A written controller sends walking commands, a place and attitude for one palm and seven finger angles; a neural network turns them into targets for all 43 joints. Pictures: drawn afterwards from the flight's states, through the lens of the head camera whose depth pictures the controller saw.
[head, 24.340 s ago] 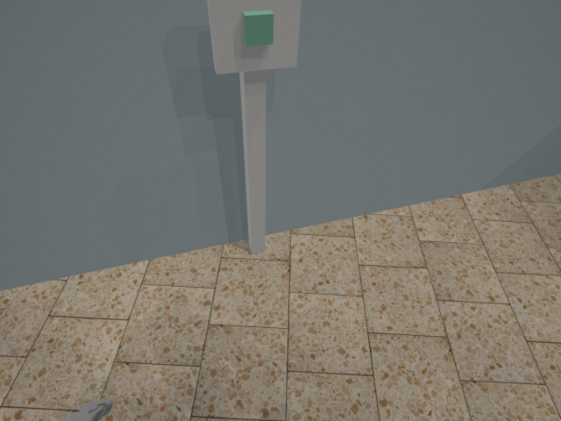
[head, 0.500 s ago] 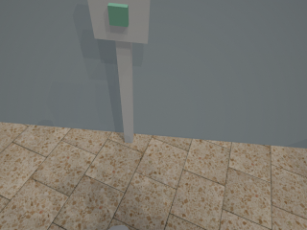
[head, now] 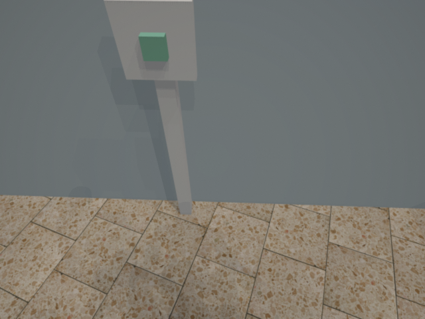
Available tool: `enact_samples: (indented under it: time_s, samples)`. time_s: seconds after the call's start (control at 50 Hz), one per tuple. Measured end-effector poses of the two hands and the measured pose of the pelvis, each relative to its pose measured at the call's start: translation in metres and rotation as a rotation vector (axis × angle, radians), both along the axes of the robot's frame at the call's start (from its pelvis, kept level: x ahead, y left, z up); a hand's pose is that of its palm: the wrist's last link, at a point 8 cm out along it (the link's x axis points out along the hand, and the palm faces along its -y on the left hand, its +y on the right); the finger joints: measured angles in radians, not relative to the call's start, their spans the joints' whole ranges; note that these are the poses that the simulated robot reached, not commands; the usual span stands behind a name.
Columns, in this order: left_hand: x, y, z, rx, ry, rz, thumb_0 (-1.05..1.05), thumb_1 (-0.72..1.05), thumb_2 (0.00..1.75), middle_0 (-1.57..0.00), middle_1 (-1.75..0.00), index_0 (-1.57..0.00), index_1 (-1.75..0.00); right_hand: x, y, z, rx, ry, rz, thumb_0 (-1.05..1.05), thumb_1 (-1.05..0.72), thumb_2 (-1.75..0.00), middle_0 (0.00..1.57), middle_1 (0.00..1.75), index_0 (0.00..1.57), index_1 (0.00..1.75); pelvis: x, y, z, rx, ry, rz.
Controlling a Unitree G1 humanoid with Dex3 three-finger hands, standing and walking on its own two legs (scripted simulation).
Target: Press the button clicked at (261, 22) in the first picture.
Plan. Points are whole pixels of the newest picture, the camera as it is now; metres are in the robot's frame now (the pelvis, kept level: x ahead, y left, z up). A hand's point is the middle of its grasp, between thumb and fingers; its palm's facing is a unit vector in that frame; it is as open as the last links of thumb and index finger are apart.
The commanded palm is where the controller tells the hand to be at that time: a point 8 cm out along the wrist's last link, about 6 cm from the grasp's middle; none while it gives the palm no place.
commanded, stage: let the arm hang, fingers relaxed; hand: left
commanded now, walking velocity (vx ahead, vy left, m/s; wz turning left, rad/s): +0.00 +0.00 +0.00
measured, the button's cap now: (154, 46) +0.70 +0.19 +0.17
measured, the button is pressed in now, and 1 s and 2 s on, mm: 0 0 0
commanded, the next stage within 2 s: stand and wait in 0.16 s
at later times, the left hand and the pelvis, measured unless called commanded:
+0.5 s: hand out of the picture +0.09 +0.23 -0.15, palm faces -0.02 -0.94 -0.33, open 7.4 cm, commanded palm none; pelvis +0.02 -0.01 +0.00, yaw -1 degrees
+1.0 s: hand out of the picture +0.11 +0.22 -0.15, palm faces -0.04 -0.94 -0.33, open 7.4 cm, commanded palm none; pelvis +0.03 -0.02 +0.01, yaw -2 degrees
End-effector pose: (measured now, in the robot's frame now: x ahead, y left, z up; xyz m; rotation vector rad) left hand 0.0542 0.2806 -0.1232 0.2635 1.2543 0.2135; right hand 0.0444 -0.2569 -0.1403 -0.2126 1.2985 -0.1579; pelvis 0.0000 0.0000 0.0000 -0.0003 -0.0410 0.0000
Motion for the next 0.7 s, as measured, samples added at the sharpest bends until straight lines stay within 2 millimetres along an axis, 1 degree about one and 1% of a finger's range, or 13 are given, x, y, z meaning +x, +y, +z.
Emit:
enact_samples:
  time_s: [0.1, 0.2, 0.3, 0.42, 0.56, 0.7]
  samples:
    - [0.025, -0.009, 0.002, -0.014, -0.04, -0.027, 0.0, 0.9, 0.9, -0.2, -0.3, -0.2, -0.3, 0.014, -0.012, 0.006, -0.025, -0.022, -0.004, 0.0, -0.91, -0.9, 0.21, 0.3, 0.2, 0.3, 0.005, -0.003, 0.002, 0.002, 0.002, -0.003]
    - [0.037, -0.014, 0.003, -0.017, -0.044, -0.04, 0.0, 0.9, 0.9, -0.2, -0.3, -0.2, -0.3, 0.026, -0.023, 0.01, -0.046, -0.038, -0.004, 0.0, -0.91, -0.9, 0.2, 0.3, 0.2, 0.3, 0.01, -0.006, 0.003, 0.001, 0.005, -0.007]
    - [0.038, -0.013, 0.004, -0.007, -0.029, -0.04, 0.0, 0.9, 0.9, -0.2, -0.3, -0.2, -0.3, 0.032, -0.032, 0.013, -0.059, -0.04, -0.002, 0.0, -0.91, -0.9, 0.2, 0.3, 0.2, 0.3, 0.014, -0.009, 0.004, 0.001, 0.008, -0.01]
    - [0.034, -0.009, 0.005, 0.011, -0.002, -0.033, 0.0, 0.9, 0.9, -0.2, -0.3, -0.2, -0.3, 0.037, -0.038, 0.014, -0.066, -0.034, -0.001, 0.0, -0.91, -0.9, 0.2, 0.3, 0.2, 0.3, 0.018, -0.013, 0.004, 0.001, 0.009, -0.015]
    - [0.03, -0.006, 0.007, 0.027, 0.022, -0.029, 0.0, 0.9, 0.9, -0.2, -0.3, -0.2, -0.3, 0.039, -0.042, 0.014, -0.066, -0.029, -0.002, 0.0, -0.91, -0.9, 0.2, 0.3, 0.2, 0.3, 0.022, -0.015, 0.005, 0.001, 0.008, -0.021]
    - [0.033, -0.007, 0.008, 0.029, 0.023, -0.034, 0.0, 0.9, 0.9, -0.2, -0.3, -0.2, -0.3, 0.04, -0.043, 0.014, -0.064, -0.026, -0.005, 0.0, -0.91, -0.9, 0.21, 0.3, 0.2, 0.3, 0.024, -0.016, 0.005, 0.002, 0.008, -0.025]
